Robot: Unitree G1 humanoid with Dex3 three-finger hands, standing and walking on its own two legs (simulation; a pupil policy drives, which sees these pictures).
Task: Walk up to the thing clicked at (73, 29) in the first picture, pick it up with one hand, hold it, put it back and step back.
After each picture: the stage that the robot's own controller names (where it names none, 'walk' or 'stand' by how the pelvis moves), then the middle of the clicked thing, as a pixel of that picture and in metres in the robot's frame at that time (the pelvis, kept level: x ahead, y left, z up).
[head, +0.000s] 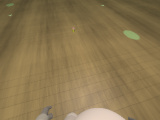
stand; (73, 29) +2.25 +0.45 -0.72
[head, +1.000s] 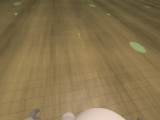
walk; (79, 35) +2.14 +0.19 -0.71
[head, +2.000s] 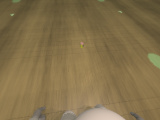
walk; (81, 45) +1.50 +0.13 -0.71
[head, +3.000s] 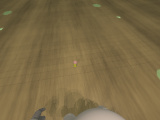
walk; (75, 64) +0.99 +0.22 -0.71
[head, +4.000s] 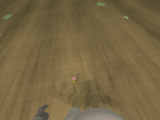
walk; (74, 80) +0.62 +0.24 -0.70
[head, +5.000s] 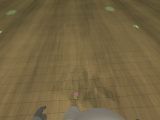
walk; (76, 95) +0.39 +0.16 -0.70
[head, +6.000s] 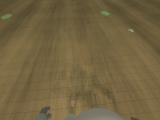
stand; (73, 103) +0.31 +0.17 -0.72
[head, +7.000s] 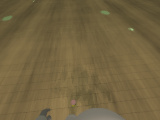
stand; (73, 103) +0.32 +0.18 -0.73
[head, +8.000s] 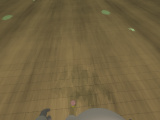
stand; (73, 103) +0.30 +0.18 -0.73
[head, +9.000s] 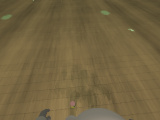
stand; (72, 104) +0.30 +0.18 -0.73
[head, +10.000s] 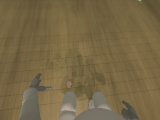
go down; (69, 84) +0.34 +0.16 -0.59
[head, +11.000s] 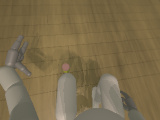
go down; (66, 68) +0.41 +0.17 -0.32
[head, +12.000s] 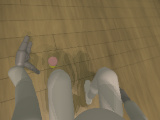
close in; (53, 62) +0.40 +0.19 -0.26
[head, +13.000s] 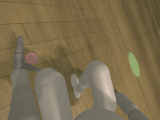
close; (30, 60) +0.40 +0.21 -0.23
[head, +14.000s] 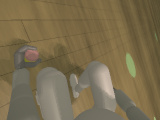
lift; (30, 58) +0.40 +0.22 -0.23
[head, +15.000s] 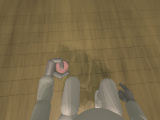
lift; (62, 70) +0.33 +0.19 -0.03
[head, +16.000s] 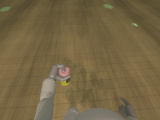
hold; (64, 76) +0.31 +0.17 +0.02
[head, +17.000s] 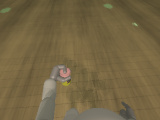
hold; (65, 76) +0.31 +0.17 +0.01
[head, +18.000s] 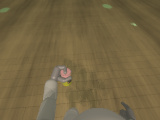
crouch; (66, 77) +0.31 +0.16 +0.00
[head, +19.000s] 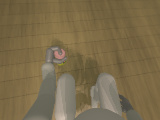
lower; (60, 57) +0.43 +0.17 -0.10
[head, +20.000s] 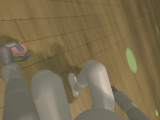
lower; (20, 53) +0.44 +0.24 -0.23
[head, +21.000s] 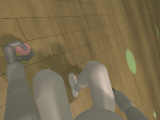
lower; (23, 52) +0.43 +0.24 -0.24
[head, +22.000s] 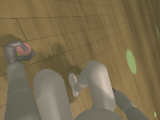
lower; (23, 53) +0.43 +0.24 -0.24
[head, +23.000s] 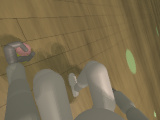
lower; (23, 53) +0.43 +0.24 -0.24
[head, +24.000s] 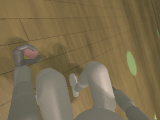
loosen; (30, 55) +0.41 +0.22 -0.24
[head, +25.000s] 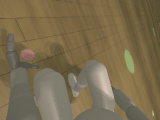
withdraw; (27, 57) +0.41 +0.21 -0.23
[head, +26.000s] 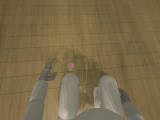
walk; (71, 66) +0.42 +0.15 -0.36
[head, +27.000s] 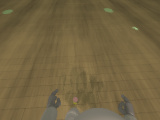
stand; (75, 100) +0.34 +0.12 -0.66
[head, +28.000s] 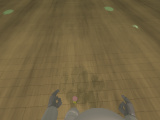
stand; (75, 99) +0.34 +0.14 -0.67
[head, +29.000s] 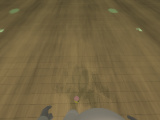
stand; (76, 99) +0.34 +0.12 -0.70
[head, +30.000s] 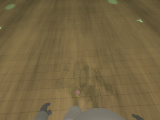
walk; (77, 93) +0.37 +0.13 -0.71
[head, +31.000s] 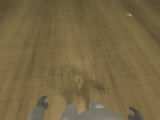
walk; (77, 78) +0.55 +0.10 -0.71
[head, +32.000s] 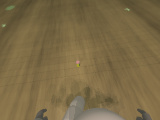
walk; (78, 63) +0.88 +0.24 -0.70
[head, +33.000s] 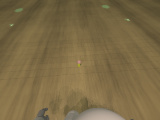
stand; (79, 63) +1.01 +0.17 -0.71
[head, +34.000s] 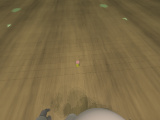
stand; (77, 63) +1.00 +0.19 -0.73
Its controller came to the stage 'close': yes
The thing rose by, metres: 0.72
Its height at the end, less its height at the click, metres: +0.00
